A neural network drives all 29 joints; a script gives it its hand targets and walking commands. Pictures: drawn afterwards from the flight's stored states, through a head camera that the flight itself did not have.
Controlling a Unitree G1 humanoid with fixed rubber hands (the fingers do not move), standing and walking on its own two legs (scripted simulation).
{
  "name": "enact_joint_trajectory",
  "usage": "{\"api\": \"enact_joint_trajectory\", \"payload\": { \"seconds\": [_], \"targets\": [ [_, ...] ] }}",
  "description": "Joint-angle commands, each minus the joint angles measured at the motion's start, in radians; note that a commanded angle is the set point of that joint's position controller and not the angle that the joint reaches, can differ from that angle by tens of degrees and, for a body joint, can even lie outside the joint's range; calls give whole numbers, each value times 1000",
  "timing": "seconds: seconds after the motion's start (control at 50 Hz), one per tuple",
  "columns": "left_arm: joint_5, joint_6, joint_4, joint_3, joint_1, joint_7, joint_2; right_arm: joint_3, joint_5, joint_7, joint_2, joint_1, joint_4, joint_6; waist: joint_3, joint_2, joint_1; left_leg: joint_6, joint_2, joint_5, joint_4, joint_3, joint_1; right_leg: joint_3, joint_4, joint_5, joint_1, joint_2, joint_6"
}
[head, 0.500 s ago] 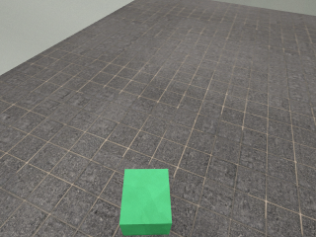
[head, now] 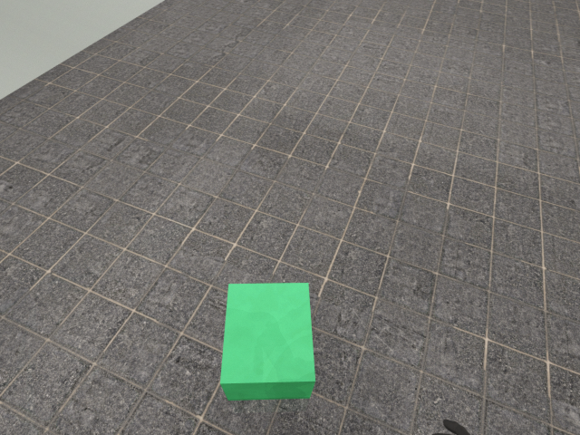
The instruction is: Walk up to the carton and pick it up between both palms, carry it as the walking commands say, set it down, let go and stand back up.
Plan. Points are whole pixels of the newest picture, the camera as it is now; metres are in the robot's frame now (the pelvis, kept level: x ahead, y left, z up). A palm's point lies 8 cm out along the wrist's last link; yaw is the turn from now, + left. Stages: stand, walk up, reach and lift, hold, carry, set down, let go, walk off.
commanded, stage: reach and lift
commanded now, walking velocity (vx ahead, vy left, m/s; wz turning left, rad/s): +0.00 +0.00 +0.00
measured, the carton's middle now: (268, 340) +0.47 +0.06 -0.66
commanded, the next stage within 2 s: none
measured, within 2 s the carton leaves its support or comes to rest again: neither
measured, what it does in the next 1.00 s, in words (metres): lowers itself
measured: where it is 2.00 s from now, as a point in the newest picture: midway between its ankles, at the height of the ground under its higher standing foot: outside the picture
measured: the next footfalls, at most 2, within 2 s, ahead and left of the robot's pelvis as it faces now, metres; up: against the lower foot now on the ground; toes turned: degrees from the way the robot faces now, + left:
none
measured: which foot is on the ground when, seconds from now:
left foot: down 0.00-1.00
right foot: down 0.00-1.00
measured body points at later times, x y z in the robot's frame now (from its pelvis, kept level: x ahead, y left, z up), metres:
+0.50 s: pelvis -0.01 +0.00 -0.03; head +0.14 +0.01 +0.39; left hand +0.21 +0.24 -0.17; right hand +0.20 -0.23 -0.16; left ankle +0.02 +0.12 -0.73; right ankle +0.01 -0.11 -0.73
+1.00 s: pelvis -0.03 +0.02 -0.07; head +0.22 +0.04 +0.30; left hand +0.36 +0.26 -0.21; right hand +0.35 -0.20 -0.19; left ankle +0.02 +0.12 -0.73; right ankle +0.01 -0.11 -0.73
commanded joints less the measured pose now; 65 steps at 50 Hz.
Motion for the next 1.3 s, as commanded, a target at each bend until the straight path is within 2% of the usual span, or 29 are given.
{"api": "enact_joint_trajectory", "payload": {
  "seconds": [0.0,0.06,0.1,0.12,0.14,0.16,0.22,0.3,0.36,0.38,0.44,0.46,0.48,0.5,0.52,0.62,0.66,0.72,0.78,0.84,0.92,0.98,1.02,1.04,1.1,1.18,1.22,1.26,1.28],
  "targets": [
    [-40,282,-306,-40,-191,-39,140,-9,30,33,-81,-101,-186,281,-57,113,5,-12,-77,-56,54,-41,161,89,-110,-160,-330,-83,-42],
    [-8,306,-201,-16,-10,-60,108,-48,3,35,-97,55,-166,309,-117,60,-24,-3,-62,148,13,-99,155,87,-97,89,-171,-30,-25],
    [13,265,-211,-21,19,-71,60,-69,-27,41,-103,24,-232,274,-121,111,-19,7,-64,243,35,-114,36,72,-21,221,-118,4,-21],
    [25,243,-188,-4,32,-71,60,-72,-38,43,-107,-10,-271,245,-126,61,-7,20,-63,303,52,-127,10,71,7,275,-118,13,-16],
    [17,211,-213,-6,-7,-76,57,-79,-38,44,-109,-48,-305,211,-146,68,-14,22,-66,358,75,-136,9,73,27,313,-158,20,-18],
    [18,171,-247,-3,-78,-82,72,-60,-14,49,-99,-128,-346,173,-153,110,17,22,-69,383,100,-145,-13,79,50,320,-187,13,-12],
    [3,70,-306,20,-227,-89,98,-48,23,62,-76,-246,-383,64,-318,107,36,25,-61,546,199,-173,-17,83,154,420,-276,4,17],
    [7,-65,-348,102,-292,-69,164,-120,18,40,-57,-188,-283,-40,-502,78,7,5,-53,612,292,-185,-130,94,284,584,-257,-14,43],
    [13,-96,-349,148,-342,-59,192,-133,43,14,-73,-226,-284,-55,-579,71,26,-10,-44,498,313,-159,-198,115,304,532,-275,-28,49],
    [23,-90,-328,150,-352,-55,188,-119,59,11,-53,-253,-262,-52,-553,102,52,-13,-44,469,309,-155,-217,107,294,451,-318,-27,52],
    [12,-37,-254,161,-444,-60,195,-121,62,0,-74,-416,-328,-13,-451,49,67,7,-53,183,292,-111,-353,99,269,192,-353,-29,59],
    [15,-24,-233,167,-436,-61,202,-141,43,-5,-95,-408,-336,-1,-435,26,38,8,-58,160,284,-103,-351,91,262,177,-348,-25,59],
    [8,-14,-201,167,-448,-68,208,-112,50,-10,-102,-437,-359,12,-416,-16,50,17,-56,97,274,-93,-386,92,245,117,-365,-25,66],
    [10,2,-177,179,-504,-72,222,-95,67,-14,-93,-526,-376,32,-381,10,87,20,-52,28,281,-91,-438,101,251,45,-366,-33,65],
    [-2,25,-157,176,-541,-80,224,-90,70,-22,-100,-580,-410,53,-379,-28,86,28,-56,-25,290,-80,-467,112,241,-22,-363,-38,69],
    [-3,92,-102,206,-745,-96,249,-99,89,-37,-120,-794,-420,133,-328,-20,85,42,-63,-193,299,-61,-526,105,239,-240,-401,-29,57],
    [-13,90,-86,227,-793,-98,240,-101,89,-41,-112,-832,-388,139,-361,-11,91,35,-65,-164,319,-63,-524,103,258,-228,-433,-34,53],
    [-32,70,-97,222,-873,-100,244,-155,58,-52,-109,-817,-316,135,-435,-3,32,27,-74,-100,334,-70,-524,92,282,-135,-431,-24,50],
    [-33,17,-124,236,-964,-103,277,-201,50,-58,-113,-851,-262,94,-550,14,9,14,-74,34,361,-85,-524,89,327,36,-469,-21,51],
    [-24,-37,-158,263,-1008,-95,319,-257,53,-58,-106,-875,-220,39,-699,32,7,9,-84,205,389,-92,-497,77,378,212,-495,0,46],
    [-34,-93,-165,265,-980,-79,281,-253,100,-38,-124,-894,-230,-45,-898,74,61,3,-89,562,438,-127,-359,77,421,443,-601,24,39],
    [-82,-107,-221,224,-1070,-62,216,-274,119,-14,-208,-1012,-277,-92,-1064,100,39,-2,-74,728,465,-181,-154,58,413,407,-759,44,28],
    [-81,-114,-162,226,-1092,-65,195,-267,119,-8,-229,-1054,-273,-110,-973,112,29,-2,-59,724,479,-190,-195,54,410,355,-886,44,26],
    [-73,-115,-153,244,-1109,-63,207,-277,108,-7,-234,-1082,-280,-114,-980,106,49,-3,-64,706,480,-187,-207,66,402,347,-881,39,27],
    [-70,-108,-64,228,-1172,-61,182,-274,79,-1,-243,-1137,-201,-113,-847,82,35,-16,-64,552,447,-177,-381,57,408,283,-925,33,34],
    [-33,-117,57,286,-1296,-70,253,-289,66,6,-212,-1256,-114,-94,-752,34,57,-5,-68,374,443,-144,-641,76,440,231,-925,22,50],
    [-51,-118,21,299,-1403,-74,279,-319,47,4,-217,-1316,-122,-89,-829,6,24,2,-74,327,448,-133,-694,89,448,252,-827,15,50],
    [-26,-127,49,363,-1411,-82,344,-291,66,0,-172,-1352,-131,-80,-895,-23,86,17,-86,342,450,-105,-735,113,438,309,-726,9,62],
    [-17,-136,31,380,-1401,-85,356,-301,52,-2,-157,-1342,-109,-78,-939,-33,77,19,-90,365,438,-101,-744,120,435,376,-664,10,60]
  ]
}}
